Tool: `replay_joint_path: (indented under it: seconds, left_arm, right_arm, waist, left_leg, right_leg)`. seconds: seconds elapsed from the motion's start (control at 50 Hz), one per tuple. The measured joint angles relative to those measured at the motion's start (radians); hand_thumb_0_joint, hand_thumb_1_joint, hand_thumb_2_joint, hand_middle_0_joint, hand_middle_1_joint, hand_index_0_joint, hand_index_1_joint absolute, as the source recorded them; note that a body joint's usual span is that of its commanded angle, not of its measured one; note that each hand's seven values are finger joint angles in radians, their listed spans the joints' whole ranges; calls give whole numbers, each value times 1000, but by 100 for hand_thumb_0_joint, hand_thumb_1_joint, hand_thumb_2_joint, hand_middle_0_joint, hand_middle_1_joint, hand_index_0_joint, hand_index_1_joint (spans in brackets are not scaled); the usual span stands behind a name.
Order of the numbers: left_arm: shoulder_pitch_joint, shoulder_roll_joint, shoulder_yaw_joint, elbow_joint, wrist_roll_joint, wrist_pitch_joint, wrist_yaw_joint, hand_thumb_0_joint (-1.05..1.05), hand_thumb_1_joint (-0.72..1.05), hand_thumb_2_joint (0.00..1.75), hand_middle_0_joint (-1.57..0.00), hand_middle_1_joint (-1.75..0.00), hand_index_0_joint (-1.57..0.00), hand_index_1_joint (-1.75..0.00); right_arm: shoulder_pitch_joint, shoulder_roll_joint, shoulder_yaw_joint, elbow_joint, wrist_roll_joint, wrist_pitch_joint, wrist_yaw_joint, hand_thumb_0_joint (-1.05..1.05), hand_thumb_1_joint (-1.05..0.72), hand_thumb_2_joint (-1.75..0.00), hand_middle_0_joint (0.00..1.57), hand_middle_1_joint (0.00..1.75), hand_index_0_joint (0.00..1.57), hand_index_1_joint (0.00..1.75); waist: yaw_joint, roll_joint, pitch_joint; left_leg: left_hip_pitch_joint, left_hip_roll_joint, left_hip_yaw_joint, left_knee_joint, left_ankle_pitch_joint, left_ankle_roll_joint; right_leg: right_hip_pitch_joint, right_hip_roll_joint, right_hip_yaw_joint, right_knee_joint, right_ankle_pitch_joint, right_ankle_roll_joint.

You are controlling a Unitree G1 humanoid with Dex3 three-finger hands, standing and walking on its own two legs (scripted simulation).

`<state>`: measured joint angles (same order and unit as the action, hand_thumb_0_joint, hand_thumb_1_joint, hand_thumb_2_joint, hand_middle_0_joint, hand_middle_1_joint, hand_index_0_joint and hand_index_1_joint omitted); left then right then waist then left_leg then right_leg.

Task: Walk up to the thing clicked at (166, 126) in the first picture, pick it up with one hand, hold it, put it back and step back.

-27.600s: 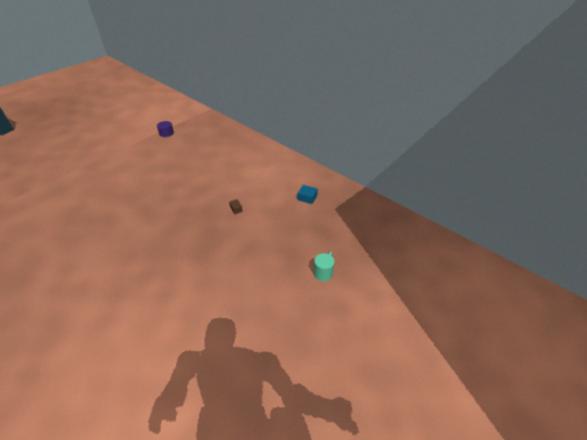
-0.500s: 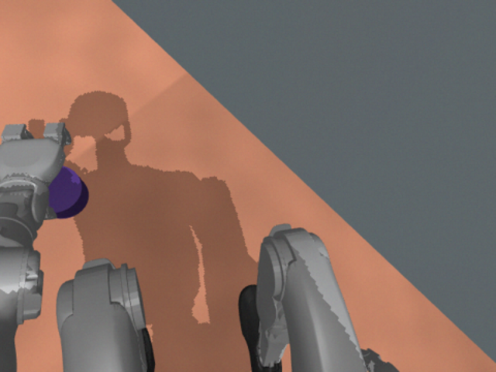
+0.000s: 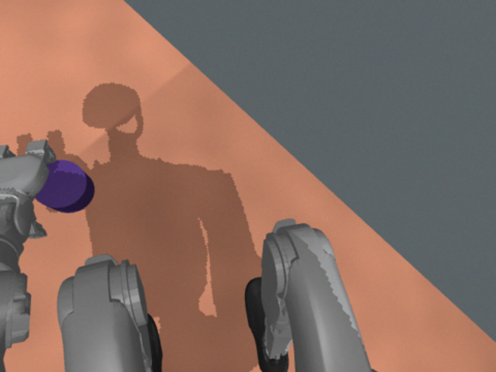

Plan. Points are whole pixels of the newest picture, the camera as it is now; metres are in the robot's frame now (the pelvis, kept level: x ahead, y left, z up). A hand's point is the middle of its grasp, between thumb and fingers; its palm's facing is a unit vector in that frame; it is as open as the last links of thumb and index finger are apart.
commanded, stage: rest palm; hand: left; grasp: from above
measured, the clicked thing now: (65, 187) +0.47 +0.27 -0.29
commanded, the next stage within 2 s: close in 1.20 s
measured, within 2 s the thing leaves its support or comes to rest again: neither
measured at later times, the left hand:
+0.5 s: hand (61, 184) +0.47 +0.26 -0.24, palm faces -0.45 -0.10 -0.89, open 14.1 cm
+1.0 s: hand (66, 190) +0.46 +0.26 -0.26, palm faces -0.45 -0.11 -0.89, open 14.1 cm
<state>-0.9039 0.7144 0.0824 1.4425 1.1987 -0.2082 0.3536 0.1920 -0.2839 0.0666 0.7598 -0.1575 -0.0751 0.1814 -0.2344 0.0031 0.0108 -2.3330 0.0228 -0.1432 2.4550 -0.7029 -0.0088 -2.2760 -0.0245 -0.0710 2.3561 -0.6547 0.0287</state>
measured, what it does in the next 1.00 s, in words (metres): stands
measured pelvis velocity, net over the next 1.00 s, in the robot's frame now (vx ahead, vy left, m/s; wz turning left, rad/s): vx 0.01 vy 0.01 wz -0.08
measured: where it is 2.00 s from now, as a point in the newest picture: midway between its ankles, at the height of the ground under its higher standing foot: (211, 363)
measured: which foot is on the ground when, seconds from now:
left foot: down 0.00-1.00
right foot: down 0.00-1.00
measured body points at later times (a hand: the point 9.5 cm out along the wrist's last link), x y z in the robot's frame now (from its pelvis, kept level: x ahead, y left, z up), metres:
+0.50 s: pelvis +0.01 +0.01 -0.02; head +0.27 +0.08 +0.34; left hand +0.49 +0.26 -0.19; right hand +0.04 -0.26 -0.10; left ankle +0.07 +0.13 -0.28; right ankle +0.10 -0.13 -0.28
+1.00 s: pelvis +0.01 +0.01 -0.02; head +0.27 +0.10 +0.33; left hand +0.48 +0.26 -0.21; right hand +0.02 -0.26 -0.09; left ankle +0.07 +0.13 -0.28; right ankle +0.10 -0.13 -0.28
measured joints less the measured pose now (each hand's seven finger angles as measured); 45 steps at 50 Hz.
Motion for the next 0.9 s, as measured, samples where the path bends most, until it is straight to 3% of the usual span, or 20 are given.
replay_joint_path:
  seconds: [0.06, 0.12, 0.2, 0.28, 0.34, 0.44, 0.54, 0.66, 0.76, 0.9]
  left_arm:
    - [-5, 2, -32, 15, 24, -53, 32, 0, -50, 95, -7, -106, -10, -104]
    - [-24, 4, -47, 52, 70, -85, 87, -1, -50, 96, -8, -106, -10, -103]
    - [-75, 10, -47, 158, 130, -80, 179, -1, -50, 97, -8, -104, -9, -102]
    - [-106, 30, -7, 230, 175, -45, 252, -1, -51, 99, -8, -102, -9, -101]
    - [-129, 45, 13, 269, 174, -7, 286, -1, -51, 99, -8, -101, -8, -101]
    - [-150, 71, 49, 281, 146, 32, 285, 0, -50, 98, -7, -101, -8, -100]
    - [-140, 101, 88, 286, 110, 39, 251, 0, -49, 97, -7, -101, -8, -100]
    - [-108, 132, 95, 264, 81, -4, 218, 0, -50, 96, -7, -102, -8, -101]
    - [-94, 148, 86, 257, 93, -50, 229, 0, -50, 97, -7, -101, -8, -101]
    - [-97, 156, 72, 298, 143, -64, 294, 0, -51, 99, -7, -100, -7, -100]
  right_arm:
    - [-21, -4, -6, 7, -10, -7, -7, 0, -91, -89, 20, 30, 20, 30]
    - [-51, -8, -5, 9, -22, -18, -14, 0, -91, -89, 20, 30, 20, 30]
    - [-94, -14, 9, 7, -48, -44, -11, 0, -90, -89, 20, 30, 20, 30]
    - [-121, -17, 27, -6, -75, -68, 5, 0, -90, -89, 20, 30, 20, 30]
    - [-123, -18, 40, -14, -91, -81, 23, 0, -90, -89, 20, 30, 20, 29]
    - [-101, -20, 66, -18, -103, -96, 52, 0, -90, -89, 20, 30, 20, 29]
    - [-67, -14, 85, -15, -109, -98, 68, 0, -90, -89, 20, 30, 20, 30]
    - [-37, -9, 108, -1, -113, -101, 78, 0, -90, -89, 20, 30, 20, 30]
    - [-33, -14, 121, 7, -122, -107, 83, 0, -90, -89, 20, 30, 20, 30]
    - [-51, -30, 128, 0, -139, -123, 90, 0, -90, -89, 20, 30, 20, 30]
  waist:
    - [13, -21, -5]
    - [7, -40, -15]
    - [-25, -61, -21]
    - [-67, -70, -15]
    - [-92, -71, -6]
    - [-115, -63, 26]
    - [-124, -52, 59]
    - [-120, -54, 93]
    - [-118, -66, 101]
    - [-128, -86, 86]
  left_leg:
    - [-3, -7, -1, 6, 5, 0]
    - [-9, -11, -5, 14, 5, 1]
    - [-15, -12, -11, 29, 0, 3]
    - [-24, -10, -21, 46, -8, 4]
    - [-33, -8, -26, 58, -12, 6]
    - [-45, -2, -34, 75, -21, 8]
    - [-44, 2, -42, 85, -34, 6]
    - [-34, 3, -55, 93, -45, -1]
    - [-28, 3, -67, 101, -48, -4]
    - [-23, 4, -80, 113, -51, -2]
  right_leg:
    - [4, -5, 0, 6, -2, 0]
    - [4, -7, -4, 10, -4, 2]
    - [4, -5, -8, 18, -7, 6]
    - [-2, 0, -15, 27, -9, 9]
    - [-10, 3, -18, 34, -9, 13]
    - [-23, 11, -24, 43, -8, 16]
    - [-26, 16, -28, 48, -13, 17]
    - [-19, 19, -39, 51, -17, 14]
    - [-10, 22, -49, 52, -16, 14]
    - [1, 26, -58, 51, -13, 17]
